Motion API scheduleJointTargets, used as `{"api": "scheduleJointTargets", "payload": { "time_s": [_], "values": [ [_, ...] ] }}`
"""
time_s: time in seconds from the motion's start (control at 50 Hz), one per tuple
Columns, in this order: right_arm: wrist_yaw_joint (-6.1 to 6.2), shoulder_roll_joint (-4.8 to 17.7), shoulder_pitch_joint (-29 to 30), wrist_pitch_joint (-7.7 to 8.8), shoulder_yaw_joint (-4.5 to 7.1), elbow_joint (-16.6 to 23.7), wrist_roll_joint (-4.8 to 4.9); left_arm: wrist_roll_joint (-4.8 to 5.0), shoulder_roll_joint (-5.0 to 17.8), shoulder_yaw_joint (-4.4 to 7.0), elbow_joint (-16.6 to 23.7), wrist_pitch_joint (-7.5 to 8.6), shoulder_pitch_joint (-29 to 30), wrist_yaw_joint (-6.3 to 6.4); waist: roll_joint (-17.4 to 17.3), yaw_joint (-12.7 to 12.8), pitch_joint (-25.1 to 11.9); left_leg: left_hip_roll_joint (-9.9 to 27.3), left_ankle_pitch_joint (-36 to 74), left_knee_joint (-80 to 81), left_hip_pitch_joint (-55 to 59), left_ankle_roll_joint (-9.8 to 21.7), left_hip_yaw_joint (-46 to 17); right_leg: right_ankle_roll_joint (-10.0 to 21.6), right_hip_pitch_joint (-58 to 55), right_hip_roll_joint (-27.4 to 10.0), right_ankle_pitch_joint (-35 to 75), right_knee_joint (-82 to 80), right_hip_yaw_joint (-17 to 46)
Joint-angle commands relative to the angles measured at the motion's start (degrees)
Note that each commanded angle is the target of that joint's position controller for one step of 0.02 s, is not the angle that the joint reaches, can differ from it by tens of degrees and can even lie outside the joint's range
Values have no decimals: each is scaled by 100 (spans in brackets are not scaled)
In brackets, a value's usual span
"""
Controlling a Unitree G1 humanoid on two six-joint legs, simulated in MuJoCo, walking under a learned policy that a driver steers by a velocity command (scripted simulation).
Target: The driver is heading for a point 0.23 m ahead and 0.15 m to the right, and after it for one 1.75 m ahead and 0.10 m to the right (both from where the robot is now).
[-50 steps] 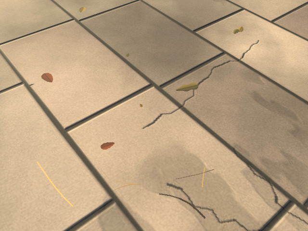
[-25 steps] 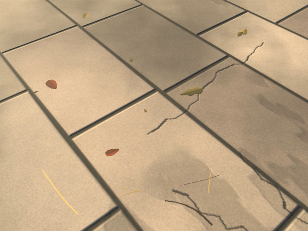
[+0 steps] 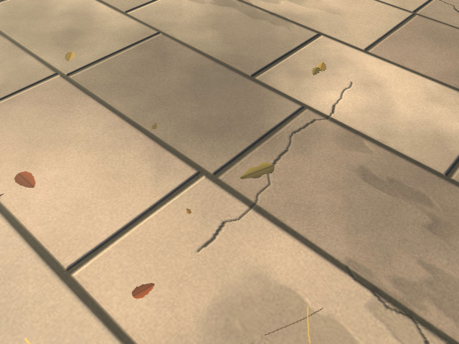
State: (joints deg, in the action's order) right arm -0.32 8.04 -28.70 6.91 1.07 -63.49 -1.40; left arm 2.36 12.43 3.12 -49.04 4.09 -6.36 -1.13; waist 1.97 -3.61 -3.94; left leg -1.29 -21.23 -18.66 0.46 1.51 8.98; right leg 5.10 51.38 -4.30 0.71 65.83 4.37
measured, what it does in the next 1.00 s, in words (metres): walks ahead, turning right: right foot, then left foot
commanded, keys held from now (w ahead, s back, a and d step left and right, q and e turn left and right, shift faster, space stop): w+e+shift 0.06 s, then e+shift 0.40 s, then shift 0.10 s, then q+shift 0.44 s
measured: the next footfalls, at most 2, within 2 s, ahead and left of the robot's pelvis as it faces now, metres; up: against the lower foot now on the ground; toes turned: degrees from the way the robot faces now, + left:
right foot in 0.22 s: +0.37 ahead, -0.10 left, +0.00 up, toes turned -10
left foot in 0.68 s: +0.55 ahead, +0.02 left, +0.00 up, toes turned -33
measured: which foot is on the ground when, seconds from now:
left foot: down 0.00-0.22, up 0.24-0.66, down 0.68-1.00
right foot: up 0.00-0.20, down 0.22-0.70, up 0.72-1.00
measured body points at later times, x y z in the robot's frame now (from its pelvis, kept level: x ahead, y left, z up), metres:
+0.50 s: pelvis +0.29 -0.03 +0.00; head +0.34 -0.06 +0.45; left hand +0.51 +0.19 -0.11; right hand +0.41 -0.36 -0.07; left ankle +0.49 +0.11 -0.66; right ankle +0.33 -0.09 -0.73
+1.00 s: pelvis +0.39 -0.03 +0.00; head +0.44 -0.03 +0.45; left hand +0.64 +0.18 -0.10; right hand +0.43 -0.34 -0.09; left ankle +0.52 +0.04 -0.73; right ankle +0.35 -0.15 -0.72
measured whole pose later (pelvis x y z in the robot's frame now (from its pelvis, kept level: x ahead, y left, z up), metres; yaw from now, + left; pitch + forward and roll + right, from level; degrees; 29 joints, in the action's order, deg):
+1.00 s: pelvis +0.39 -0.03 +0.00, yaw -16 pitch +3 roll -2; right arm 2.1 16.7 -13.2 -2.5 5.6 -35.1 1.1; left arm 1.2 15.5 4.3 -40.3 -0.7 -5.4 0.9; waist -1.2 -1.8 3.3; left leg -6.4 -3.3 -25.3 -23.6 -0.9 -16.7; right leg -1.4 19.3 6.3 -22.4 36.9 8.2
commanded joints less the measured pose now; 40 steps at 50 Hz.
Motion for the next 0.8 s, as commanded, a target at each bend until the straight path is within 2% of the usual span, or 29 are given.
{"api": "scheduleJointTargets", "payload": {
  "time_s": [0.02,0.06,0.08,0.12,0.14,0.16,0.18,0.2,0.22,0.24,0.26,0.28,0.3,0.32,0.36,0.38,0.42,0.46,0.52,0.56,0.62,0.66,0.68,0.7,0.72,0.74,0.76,0.78,0.8],
  "values": [
    [185,841,252,145,113,411,-19,4,194,42,513,12,715,-103,-396,159,1234,1349,1586,1615,-882,208,-261,32,87,37,947,-1017,-270],
    [228,854,75,134,108,426,5,14,139,34,643,27,1013,-206,-337,84,1314,1328,2063,1638,-530,31,157,157,-151,85,1160,-1555,-516],
    [255,888,122,91,106,471,-2,-8,72,15,707,48,1138,-264,-295,103,1429,1271,2850,1492,-432,-96,392,224,-381,188,1130,-1993,-738],
    [368,1276,87,-5,176,613,10,-95,151,58,940,123,1372,-386,-542,170,1240,1298,6061,741,-92,-320,619,344,-1256,668,890,-2523,-1450],
    [459,1491,28,-94,234,666,43,-81,287,117,990,141,1223,-444,-773,317,1014,1344,7446,100,223,-401,673,354,-1639,941,626,-2596,-1726],
    [543,1701,74,-185,302,749,88,-60,459,195,912,116,697,-476,-1085,614,689,1439,8448,-732,306,-416,658,378,-2318,1139,367,-2628,-1829],
    [562,1834,306,-239,352,872,90,-60,832,355,653,43,-369,-461,-1297,1141,179,1514,8887,-1927,163,-386,492,509,-3448,1206,187,-2698,-1623],
    [486,1867,803,-220,383,1073,100,-77,1256,540,335,-32,-1617,-353,-1275,1765,-257,1360,8098,-3467,-400,-399,388,744,-4878,990,698,-3512,-1027],
    [304,1232,1042,-62,262,1403,40,-120,1316,544,255,-140,-1779,-127,300,1498,-360,353,1859,-5717,-2094,-612,231,981,-6222,392,1858,-3680,180],
    [153,518,93,172,55,1681,-49,-483,1730,474,530,-94,-1252,-90,1174,491,-1340,-373,-1719,-7829,-3845,-654,-1054,2048,-7618,-1052,4693,-3032,2928],
    [81,1031,288,330,138,1966,141,-569,1760,540,693,-108,-1415,-95,455,828,-2807,-272,-1337,-8233,-3889,-496,-2146,2657,-7960,-1411,2721,-3941,3814],
    [107,1243,935,352,190,2217,263,-390,1506,512,803,-62,-1051,-88,-162,744,-1873,-91,-935,-7643,-4257,-338,-1998,2345,-7033,-1048,1178,-4456,3533],
    [169,1296,1211,277,233,2247,209,-164,1218,424,899,-25,-521,-70,-908,410,-955,199,-640,-7021,-4279,-349,-1881,1948,-5876,-722,455,-4754,3045],
    [209,1359,1257,149,280,2227,134,-93,1029,340,1050,-30,-144,-65,-1126,183,-423,317,-511,-6659,-3956,-418,-1806,1748,-4729,-529,485,-4934,2736],
    [246,1509,1202,-89,375,2369,66,-186,1062,341,1232,-79,45,-11,-841,-54,89,496,-390,-5878,-3412,-555,-1681,1584,-3287,-179,993,-5092,2168],
    [276,1431,1302,-137,369,2477,13,-195,1104,358,1249,-95,-35,31,-719,-59,106,529,-327,-5426,-3215,-616,-1580,1512,-2887,-26,1625,-4992,1903],
    [333,1217,1676,-179,320,2734,-91,-208,1268,419,1277,-182,-212,139,-512,7,-80,303,110,-4437,-3029,-692,-1421,1329,-2608,336,2436,-4688,1559],
    [372,1135,1994,-254,292,2893,-49,-134,1351,461,1335,-357,-330,246,-173,123,-469,28,690,-3704,-3009,-754,-1469,1048,-2901,486,2225,-4443,1644],
    [346,1195,2279,-341,284,2950,46,-40,1151,400,1420,-531,-392,371,247,349,-689,17,1438,-2944,-3172,-777,-1567,638,-3410,458,1149,-4173,1694],
    [294,1208,2603,-337,269,3068,59,-102,1041,350,1442,-577,-532,402,461,549,-584,59,1510,-2589,-3240,-752,-1643,604,-3622,327,606,-4097,1956],
    [165,1274,2581,-239,254,3058,23,-267,698,167,1452,-556,-531,379,602,638,-570,276,1491,-2073,-2858,-517,-1592,637,-3964,-40,782,-3766,2030],
    [54,1105,2313,-148,239,2959,12,-339,414,-6,1364,-477,-447,293,465,417,-478,277,2239,-809,-1665,-209,-1501,433,-3642,58,603,-3545,1762],
    [37,1277,2423,-130,263,3043,-44,-425,378,-20,1267,-395,-860,243,92,624,-408,577,3673,-638,-1142,31,-2002,185,-3466,392,-190,-3300,1523],
    [56,1631,2601,-167,327,3191,-111,-447,550,38,1191,-327,-1387,233,-784,1008,-298,1172,5097,-765,-885,585,-2667,-109,-3155,931,-1827,-2656,962],
    [88,1527,2415,-227,333,3116,-141,-397,814,96,1218,-313,-1310,262,-1633,938,-324,1715,4751,-424,-1074,1420,-3648,-479,-3066,1026,-2379,-2308,467],
    [73,1461,2130,-302,343,3090,1,-363,1099,186,1324,-346,-859,309,-1618,676,-279,1736,4084,-286,-1074,1615,-4260,-618,-2914,973,-2675,-2122,251],
    [70,1624,1741,-383,423,3034,99,-322,1164,241,1420,-407,-410,326,-1432,388,-299,1716,3501,-206,-761,1619,-4492,-676,-2472,1083,-3233,-1654,151],
    [78,1876,1384,-433,523,3030,147,-283,1138,270,1459,-483,-135,314,-1161,152,-291,1742,2984,-95,-495,1613,-4733,-754,-1965,1203,-3792,-785,194],
    [114,2017,1396,-457,588,3076,166,-274,1040,268,1454,-529,-140,283,-765,183,-299,1685,2519,-118,-499,1467,-4753,-792,-1756,1136,-3611,-178,409]
  ]
}}
Over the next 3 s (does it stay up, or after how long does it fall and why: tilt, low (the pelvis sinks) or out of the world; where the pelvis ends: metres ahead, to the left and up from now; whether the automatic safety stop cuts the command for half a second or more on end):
stays up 0.50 -0.06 0.00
